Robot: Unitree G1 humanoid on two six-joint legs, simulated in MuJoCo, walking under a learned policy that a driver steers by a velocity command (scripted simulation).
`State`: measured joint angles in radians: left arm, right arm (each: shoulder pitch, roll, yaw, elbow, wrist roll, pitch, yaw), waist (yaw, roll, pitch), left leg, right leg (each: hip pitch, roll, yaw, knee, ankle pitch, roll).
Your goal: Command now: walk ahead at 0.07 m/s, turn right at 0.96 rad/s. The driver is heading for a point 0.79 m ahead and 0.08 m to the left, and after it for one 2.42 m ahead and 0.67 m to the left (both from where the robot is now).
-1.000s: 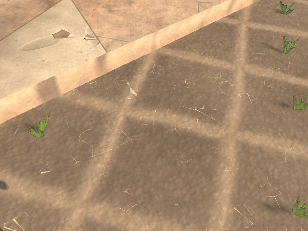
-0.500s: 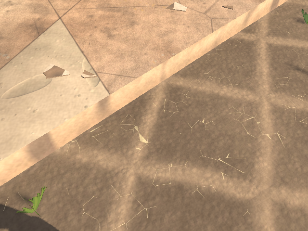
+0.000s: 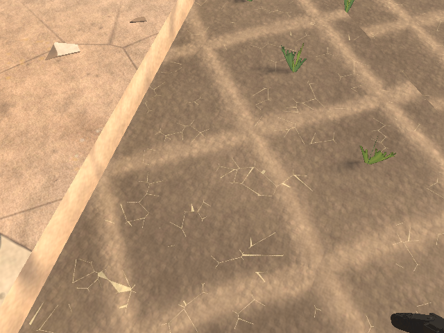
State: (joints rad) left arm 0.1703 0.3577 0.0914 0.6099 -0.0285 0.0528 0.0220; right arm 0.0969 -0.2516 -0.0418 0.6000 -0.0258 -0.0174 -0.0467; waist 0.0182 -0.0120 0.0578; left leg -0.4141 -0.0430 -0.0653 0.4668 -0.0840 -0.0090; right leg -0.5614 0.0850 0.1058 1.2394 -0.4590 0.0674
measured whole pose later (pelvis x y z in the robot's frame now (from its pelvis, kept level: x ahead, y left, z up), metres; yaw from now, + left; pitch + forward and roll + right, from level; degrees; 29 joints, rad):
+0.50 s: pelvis +0.02 -0.02 +0.01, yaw -2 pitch +2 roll +1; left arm 0.12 0.21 0.03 0.65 0.02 0.02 0.05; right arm 0.28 -0.31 -0.09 0.73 0.02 0.06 -0.03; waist -0.03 0.03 0.01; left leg -0.56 0.03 0.01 1.12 -0.38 -0.11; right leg -0.25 -0.05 -0.11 0.48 -0.27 -0.02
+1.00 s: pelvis +0.05 +0.04 +0.02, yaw +18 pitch +3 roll -2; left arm 0.21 0.31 0.09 0.74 -0.01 -0.03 -0.01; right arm 0.25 -0.28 -0.05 0.62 0.00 -0.04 -0.02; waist 0.01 -0.01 -0.06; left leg -0.21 -0.03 -0.05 0.38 -0.23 0.06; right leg -0.57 -0.05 0.00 0.87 -0.16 0.04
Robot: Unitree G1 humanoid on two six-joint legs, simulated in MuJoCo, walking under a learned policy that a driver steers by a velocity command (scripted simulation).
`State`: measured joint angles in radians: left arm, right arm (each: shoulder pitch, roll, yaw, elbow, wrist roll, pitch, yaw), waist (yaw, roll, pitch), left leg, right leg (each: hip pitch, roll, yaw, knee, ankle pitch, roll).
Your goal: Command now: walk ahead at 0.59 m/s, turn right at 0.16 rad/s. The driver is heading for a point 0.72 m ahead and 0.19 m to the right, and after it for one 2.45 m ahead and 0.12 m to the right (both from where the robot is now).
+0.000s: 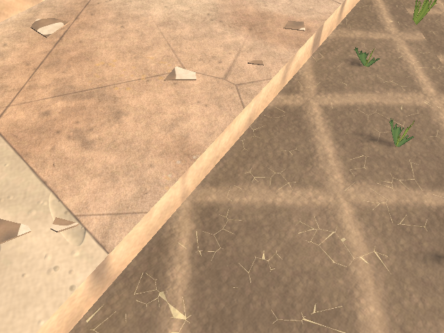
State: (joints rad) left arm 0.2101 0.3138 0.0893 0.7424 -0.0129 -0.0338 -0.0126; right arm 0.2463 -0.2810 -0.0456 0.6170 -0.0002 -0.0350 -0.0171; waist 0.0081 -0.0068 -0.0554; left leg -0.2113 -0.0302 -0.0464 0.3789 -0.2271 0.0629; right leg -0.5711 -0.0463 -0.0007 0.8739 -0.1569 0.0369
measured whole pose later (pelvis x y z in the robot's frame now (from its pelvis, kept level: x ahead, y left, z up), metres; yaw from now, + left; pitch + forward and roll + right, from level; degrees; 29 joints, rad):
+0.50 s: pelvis +0.27 -0.16 -0.01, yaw -21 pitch +3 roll +1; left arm 0.46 0.29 0.05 0.79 0.01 -0.05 -0.02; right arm 0.18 -0.28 -0.01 0.67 -0.07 -0.05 0.04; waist 0.04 0.04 -0.01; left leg -0.62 0.12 -0.03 1.14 -0.20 -0.01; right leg -0.15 0.12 0.04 0.42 -0.31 -0.12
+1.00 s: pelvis +0.69 -0.29 -0.01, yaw -3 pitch +0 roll +1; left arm -0.03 0.24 -0.02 0.55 0.04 -0.13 0.00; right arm 0.42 -0.28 -0.04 0.83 0.03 -0.05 0.00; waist -0.08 -0.01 0.09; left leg -0.19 -0.22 -0.11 0.40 -0.19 0.17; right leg -0.66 -0.02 0.20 0.91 -0.22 0.05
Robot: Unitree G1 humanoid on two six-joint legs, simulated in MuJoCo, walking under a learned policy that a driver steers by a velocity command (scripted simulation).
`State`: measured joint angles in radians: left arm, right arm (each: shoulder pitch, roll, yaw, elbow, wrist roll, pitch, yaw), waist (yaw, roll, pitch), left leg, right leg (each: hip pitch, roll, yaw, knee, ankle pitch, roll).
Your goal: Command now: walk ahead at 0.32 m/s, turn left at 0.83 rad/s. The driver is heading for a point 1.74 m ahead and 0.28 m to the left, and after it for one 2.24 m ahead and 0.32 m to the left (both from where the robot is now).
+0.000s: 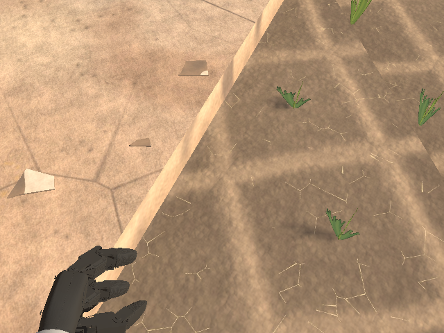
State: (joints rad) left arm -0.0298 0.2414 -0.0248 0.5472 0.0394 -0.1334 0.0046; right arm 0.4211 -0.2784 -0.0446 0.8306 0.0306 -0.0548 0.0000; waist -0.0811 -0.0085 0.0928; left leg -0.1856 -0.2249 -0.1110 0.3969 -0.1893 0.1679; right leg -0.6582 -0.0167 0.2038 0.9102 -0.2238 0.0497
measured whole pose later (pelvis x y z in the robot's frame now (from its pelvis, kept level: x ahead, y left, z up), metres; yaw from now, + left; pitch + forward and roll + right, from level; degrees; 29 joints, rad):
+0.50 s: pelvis +0.18 -0.05 -0.01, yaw +26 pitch +1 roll -1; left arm 0.29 0.31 0.05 0.72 0.02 0.01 0.01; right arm 0.12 -0.29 -0.04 0.62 -0.01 0.08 0.03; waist 0.05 0.00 0.04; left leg -0.37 -0.01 -0.02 0.69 -0.35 0.02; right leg -0.36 -0.04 -0.08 0.50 -0.15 0.01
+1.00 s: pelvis +0.16 -0.07 -0.01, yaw +6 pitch +2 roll +2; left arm 0.23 0.29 0.06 0.64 0.03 0.04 -0.01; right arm 0.07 -0.28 -0.07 0.73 -0.01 0.06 -0.07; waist 0.03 0.02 0.11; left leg -0.51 0.00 0.00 1.15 -0.59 -0.04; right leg -0.38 0.03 0.02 0.63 -0.28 -0.05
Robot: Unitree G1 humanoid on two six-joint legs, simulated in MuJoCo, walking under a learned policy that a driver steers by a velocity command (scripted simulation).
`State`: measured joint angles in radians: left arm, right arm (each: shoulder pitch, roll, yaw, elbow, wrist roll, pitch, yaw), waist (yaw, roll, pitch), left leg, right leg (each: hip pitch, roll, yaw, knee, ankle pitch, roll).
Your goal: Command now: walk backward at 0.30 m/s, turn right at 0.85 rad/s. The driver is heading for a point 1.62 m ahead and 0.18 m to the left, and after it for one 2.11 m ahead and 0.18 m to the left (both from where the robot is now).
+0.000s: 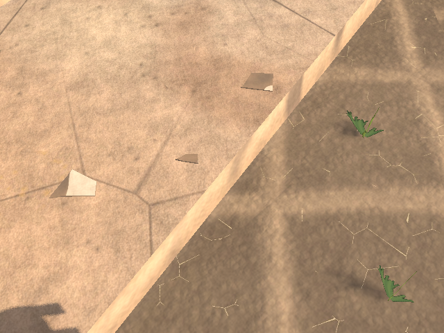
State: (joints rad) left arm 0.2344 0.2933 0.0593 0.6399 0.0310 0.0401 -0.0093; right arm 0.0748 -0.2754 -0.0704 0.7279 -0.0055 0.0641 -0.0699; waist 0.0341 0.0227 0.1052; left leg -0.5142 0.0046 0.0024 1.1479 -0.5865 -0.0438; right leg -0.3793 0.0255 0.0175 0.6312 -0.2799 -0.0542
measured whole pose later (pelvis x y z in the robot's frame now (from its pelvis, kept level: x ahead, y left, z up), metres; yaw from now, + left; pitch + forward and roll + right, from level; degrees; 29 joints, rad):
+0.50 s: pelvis -0.07 +0.04 -0.01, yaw -1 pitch -1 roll -1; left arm 0.07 0.23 0.03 0.60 -0.03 -0.03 -0.01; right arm 0.62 -0.20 -0.02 0.94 -0.02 -0.02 0.01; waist -0.11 -0.07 -0.05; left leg -0.13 -0.05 0.02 0.65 -0.51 0.08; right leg -0.67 -0.02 0.06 1.15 -0.22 0.03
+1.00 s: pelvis +0.17 +0.04 +0.01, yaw +20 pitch +4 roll -2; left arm 0.28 0.29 0.07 0.75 0.06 -0.07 0.00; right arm 0.25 -0.32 -0.08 0.78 -0.04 -0.06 0.04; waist 0.01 0.04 -0.02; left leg -0.47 -0.03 -0.06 1.20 -0.31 0.11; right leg -0.23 0.03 -0.02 0.46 -0.30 -0.01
